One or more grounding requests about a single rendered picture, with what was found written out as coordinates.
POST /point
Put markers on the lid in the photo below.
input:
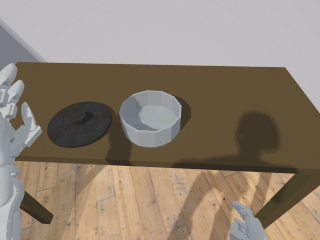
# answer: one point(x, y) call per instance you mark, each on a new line
point(62, 132)

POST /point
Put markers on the robot left forearm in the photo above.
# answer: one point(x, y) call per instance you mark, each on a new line
point(12, 192)

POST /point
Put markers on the robot left hand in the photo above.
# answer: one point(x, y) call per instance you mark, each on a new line
point(25, 135)

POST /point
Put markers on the knob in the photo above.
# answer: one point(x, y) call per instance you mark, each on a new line
point(78, 117)

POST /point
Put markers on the pot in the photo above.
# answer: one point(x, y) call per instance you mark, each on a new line
point(150, 118)

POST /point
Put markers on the table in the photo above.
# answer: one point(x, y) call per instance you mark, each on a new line
point(233, 118)

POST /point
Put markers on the robot right hand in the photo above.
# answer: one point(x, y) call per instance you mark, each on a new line
point(252, 229)

